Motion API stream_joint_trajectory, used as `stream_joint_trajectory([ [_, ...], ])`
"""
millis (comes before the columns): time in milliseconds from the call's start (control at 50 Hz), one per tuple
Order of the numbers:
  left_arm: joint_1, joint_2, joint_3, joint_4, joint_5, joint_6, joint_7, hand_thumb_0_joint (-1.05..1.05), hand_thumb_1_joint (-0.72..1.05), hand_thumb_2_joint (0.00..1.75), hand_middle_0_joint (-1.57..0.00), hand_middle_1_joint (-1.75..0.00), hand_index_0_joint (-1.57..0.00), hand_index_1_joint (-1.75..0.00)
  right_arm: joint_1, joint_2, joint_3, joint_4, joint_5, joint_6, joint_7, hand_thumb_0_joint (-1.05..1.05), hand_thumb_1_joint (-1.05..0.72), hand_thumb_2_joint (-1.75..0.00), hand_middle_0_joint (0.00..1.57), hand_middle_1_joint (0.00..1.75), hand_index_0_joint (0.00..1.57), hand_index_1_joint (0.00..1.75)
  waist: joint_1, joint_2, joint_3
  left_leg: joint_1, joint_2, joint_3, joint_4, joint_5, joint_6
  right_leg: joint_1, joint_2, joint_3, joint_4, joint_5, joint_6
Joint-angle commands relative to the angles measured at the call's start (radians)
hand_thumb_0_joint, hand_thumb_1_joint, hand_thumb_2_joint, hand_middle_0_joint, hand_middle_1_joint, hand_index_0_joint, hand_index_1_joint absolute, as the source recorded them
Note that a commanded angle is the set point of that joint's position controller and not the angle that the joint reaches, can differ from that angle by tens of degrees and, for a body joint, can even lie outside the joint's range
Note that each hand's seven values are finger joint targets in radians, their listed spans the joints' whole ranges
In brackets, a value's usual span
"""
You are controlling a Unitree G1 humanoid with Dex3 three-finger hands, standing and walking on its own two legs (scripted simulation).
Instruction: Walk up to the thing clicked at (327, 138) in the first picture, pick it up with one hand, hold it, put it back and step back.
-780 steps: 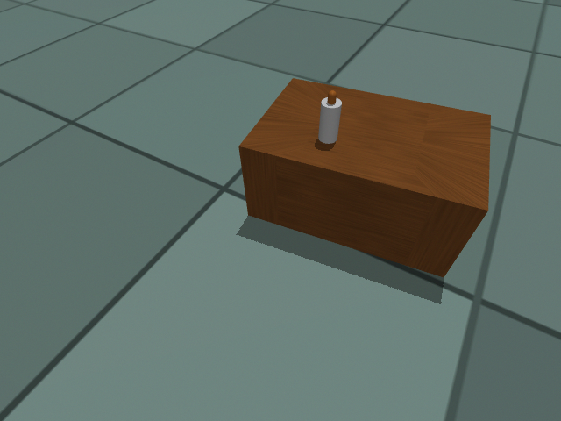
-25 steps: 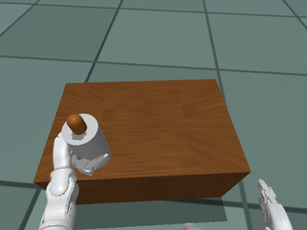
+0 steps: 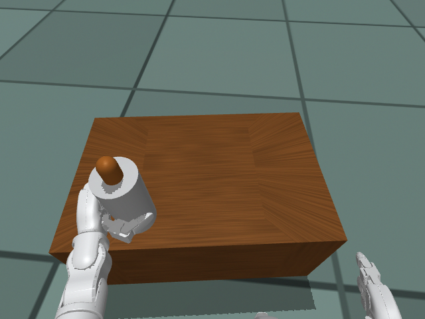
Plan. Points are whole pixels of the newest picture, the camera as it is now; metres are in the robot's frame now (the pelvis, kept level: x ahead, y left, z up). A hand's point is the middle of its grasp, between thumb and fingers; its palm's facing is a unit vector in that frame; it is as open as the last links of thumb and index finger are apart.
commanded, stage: hold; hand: left
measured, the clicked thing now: (124, 193) +0.33 +0.17 +0.08
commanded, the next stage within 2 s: crouch in 1.74 s
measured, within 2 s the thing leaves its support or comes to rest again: neither
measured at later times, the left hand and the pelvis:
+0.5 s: hand (128, 203) +0.33 +0.17 +0.04, palm faces +0.13 -0.99 -0.02, open 10.6 cm; pelvis +0.00 +0.00 +0.00, yaw +0 degrees
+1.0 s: hand (128, 203) +0.33 +0.17 +0.04, palm faces +0.15 -0.99 -0.01, open 10.6 cm; pelvis -0.01 +0.00 +0.00, yaw +0 degrees
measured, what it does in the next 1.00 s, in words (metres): stands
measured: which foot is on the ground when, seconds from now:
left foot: down 0.00-1.00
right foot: down 0.00-1.00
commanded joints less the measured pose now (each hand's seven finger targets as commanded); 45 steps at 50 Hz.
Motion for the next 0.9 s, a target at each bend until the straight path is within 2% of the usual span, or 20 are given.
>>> stream_joint_trajectory([
  [0,-0.313,0.122,0.054,-0.294,-0.025,-0.122,-0.003,0.00,0.07,1.28,-1.29,-1.46,-1.32,-1.46,-0.013,-0.143,-0.085,-0.184,0.000,-0.063,-0.014,0.00,0.54,-0.05,0.05,0.05,0.05,0.05,0.006,0.029,-0.328,0.089,-0.022,-0.005,-0.123,0.331,-0.009,0.240,0.021,0.011,-0.086,0.298,-0.020],
  [40,-0.330,0.104,0.033,-0.300,-0.021,-0.125,0.001,0.00,0.07,1.28,-1.29,-1.46,-1.32,-1.46,-0.009,-0.119,-0.058,-0.172,0.000,-0.063,-0.011,0.00,0.54,-0.05,0.05,0.05,0.05,0.05,0.003,0.030,-0.317,0.085,-0.020,-0.010,-0.127,0.326,-0.010,0.226,0.023,0.010,-0.085,0.289,-0.021],
  [60,-0.331,0.141,0.065,-0.312,-0.022,-0.128,0.005,0.00,0.08,1.28,-1.29,-1.46,-1.32,-1.46,-0.031,-0.147,-0.082,-0.186,0.001,-0.064,-0.015,0.00,0.54,-0.05,0.05,0.05,0.05,0.05,0.009,0.037,-0.344,0.087,-0.021,-0.010,-0.124,0.329,-0.010,0.242,0.021,0.013,-0.086,0.294,-0.022],
  [220,-0.344,0.133,0.068,-0.293,-0.021,-0.131,0.013,0.00,0.07,1.28,-1.27,-1.45,-1.30,-1.45,-0.014,-0.135,-0.082,-0.161,0.000,-0.063,-0.016,0.00,0.55,-0.05,0.05,0.05,0.05,0.05,0.002,0.012,-0.293,0.076,-0.020,-0.012,-0.144,0.257,-0.005,0.231,0.024,0.009,-0.107,0.231,-0.018],
  [300,-0.322,0.087,0.019,-0.246,-0.018,-0.134,-0.004,0.00,0.07,1.27,-1.27,-1.44,-1.31,-1.44,-0.007,-0.125,-0.068,-0.144,0.000,-0.068,-0.009,0.00,0.54,-0.05,0.05,0.05,0.05,0.05,-0.006,0.020,-0.290,0.076,-0.017,-0.012,-0.138,0.291,-0.008,0.214,0.025,0.005,-0.095,0.260,-0.021],
  [380,-0.356,0.131,0.044,-0.294,-0.014,-0.142,0.002,0.00,0.07,1.25,-1.28,-1.43,-1.31,-1.43,-0.027,-0.124,-0.062,-0.144,-0.002,-0.072,-0.008,0.00,0.54,-0.05,0.05,0.05,0.05,0.05,0.015,0.062,-0.339,0.093,-0.020,-0.011,-0.133,0.319,-0.011,0.243,0.022,0.007,-0.090,0.277,-0.025],
  [400,-0.352,0.119,0.035,-0.293,-0.015,-0.142,0.003,0.00,0.06,1.25,-1.28,-1.43,-1.30,-1.43,-0.032,-0.137,-0.072,-0.159,-0.002,-0.072,-0.009,0.00,0.54,-0.05,0.05,0.05,0.05,0.05,0.005,0.046,-0.338,0.101,-0.019,-0.013,-0.135,0.326,-0.011,0.246,0.023,0.006,-0.088,0.283,-0.023],
  [420,-0.326,0.150,0.069,-0.263,-0.017,-0.137,0.009,0.00,0.04,1.25,-1.27,-1.43,-1.30,-1.43,-0.033,-0.162,-0.092,-0.133,-0.002,-0.067,-0.012,0.00,0.54,-0.05,0.05,0.05,0.05,0.05,0.017,0.047,-0.328,0.089,-0.019,-0.016,-0.137,0.325,-0.012,0.244,0.024,0.004,-0.091,0.279,-0.025],
  [460,-0.348,0.129,0.055,-0.279,-0.025,-0.138,0.006,0.00,0.04,1.26,-1.27,-1.43,-1.30,-1.43,-0.036,-0.130,-0.062,-0.151,0.001,-0.071,-0.008,0.00,0.54,-0.05,0.05,0.05,0.05,0.05,0.009,0.028,-0.333,0.092,-0.015,-0.018,-0.138,0.339,-0.013,0.251,0.025,0.002,-0.088,0.289,-0.027],
  [480,-0.356,0.108,0.036,-0.266,-0.025,-0.138,0.007,0.00,0.04,1.25,-1.27,-1.43,-1.30,-1.43,-0.019,-0.147,-0.092,-0.130,0.000,-0.068,-0.010,0.00,0.54,-0.05,0.05,0.05,0.05,0.05,-0.003,0.030,-0.318,0.092,-0.015,-0.016,-0.138,0.337,-0.013,0.237,0.025,0.004,-0.087,0.291,-0.026],
  [520,-0.334,0.135,0.073,-0.210,-0.022,-0.134,0.012,0.00,0.05,1.25,-1.25,-1.42,-1.28,-1.41,-0.029,-0.163,-0.096,-0.140,0.000,-0.066,-0.012,0.00,0.55,-0.05,0.05,0.05,0.05,0.05,-0.001,0.009,-0.301,0.080,-0.014,-0.016,-0.136,0.333,-0.012,0.222,0.025,0.002,-0.090,0.285,-0.025],
  [560,-0.389,0.124,0.053,-0.220,-0.014,-0.142,0.011,0.00,0.04,1.25,-1.23,-1.41,-1.26,-1.41,-0.025,-0.122,-0.060,-0.102,-0.002,-0.065,-0.006,0.00,0.55,-0.05,0.05,0.05,0.05,0.05,0.001,0.039,-0.280,0.071,-0.016,-0.017,-0.136,0.312,-0.013,0.207,0.022,0.005,-0.089,0.266,-0.026],
  [620,-0.342,0.132,0.065,-0.163,-0.014,-0.148,0.001,0.00,0.05,1.26,-1.26,-1.43,-1.29,-1.43,-0.039,-0.164,-0.093,-0.153,-0.004,-0.070,-0.009,0.00,0.55,-0.05,0.05,0.05,0.05,0.05,-0.009,0.008,-0.300,0.073,-0.018,-0.014,-0.139,0.274,-0.006,0.214,0.023,0.005,-0.100,0.241,-0.022],
  [640,-0.383,0.093,0.020,-0.205,-0.014,-0.158,-0.007,0.00,0.06,1.26,-1.26,-1.43,-1.29,-1.43,-0.002,-0.117,-0.057,-0.108,-0.007,-0.072,-0.003,0.00,0.55,-0.05,0.05,0.05,0.05,0.05,-0.005,0.024,-0.281,0.073,-0.017,-0.015,-0.141,0.271,-0.009,0.197,0.024,0.003,-0.096,0.234,-0.024],
  [660,-0.338,0.127,0.059,-0.193,-0.018,-0.163,-0.006,0.00,0.03,1.26,-1.25,-1.43,-1.28,-1.42,-0.012,-0.121,-0.055,-0.115,-0.005,-0.071,-0.001,0.00,0.54,-0.05,0.05,0.05,0.05,0.05,0.015,0.038,-0.307,0.069,-0.022,-0.009,-0.131,0.297,-0.009,0.219,0.020,0.004,-0.091,0.257,-0.025],
  [700,-0.357,0.136,0.069,-0.211,-0.023,-0.171,-0.007,0.00,0.05,1.25,-1.24,-1.41,-1.27,-1.41,-0.017,-0.139,-0.074,-0.115,-0.006,-0.074,-0.001,0.00,0.54,-0.05,0.05,0.05,0.05,0.05,0.013,0.043,-0.332,0.074,-0.020,-0.010,-0.125,0.327,-0.012,0.223,0.020,0.007,-0.083,0.283,-0.026],
  [720,-0.364,0.120,0.041,-0.232,-0.021,-0.174,-0.010,0.00,0.06,1.23,-1.25,-1.41,-1.28,-1.40,-0.041,-0.144,-0.074,-0.159,-0.009,-0.079,0.001,0.00,0.54,-0.05,0.05,0.05,0.05,0.05,0.004,0.042,-0.354,0.083,-0.020,-0.010,-0.121,0.334,-0.013,0.238,0.019,0.008,-0.082,0.292,-0.027],
  [760,-0.374,0.127,0.043,-0.249,-0.015,-0.175,-0.004,0.00,0.03,1.24,-1.23,-1.41,-1.26,-1.41,-0.024,-0.137,-0.075,-0.132,-0.009,-0.076,-0.002,0.00,0.54,-0.05,0.05,0.05,0.05,0.05,0.002,0.048,-0.370,0.091,-0.024,-0.005,-0.114,0.338,-0.010,0.251,0.017,0.014,-0.082,0.309,-0.025],
  [780,-0.390,0.158,0.071,-0.264,-0.020,-0.176,0.001,0.00,0.02,1.25,-1.24,-1.41,-1.27,-1.41,-0.059,-0.152,-0.081,-0.154,-0.007,-0.078,-0.005,0.00,0.54,-0.05,0.05,0.05,0.05,0.05,0.013,0.043,-0.345,0.076,-0.022,-0.010,-0.124,0.315,-0.010,0.240,0.019,0.011,-0.088,0.279,-0.026],
  [880,-0.354,0.130,0.062,-0.216,-0.020,-0.162,0.010,0.00,0.00,1.24,-1.22,-1.40,-1.25,-1.40,-0.018,-0.146,-0.084,-0.128,-0.004,-0.073,-0.010,0.00,0.55,-0.05,0.05,0.05,0.05,0.05,-0.005,0.017,-0.317,0.080,-0.017,-0.015,-0.139,0.280,-0.009,0.220,0.025,0.005,-0.096,0.247,-0.024],
])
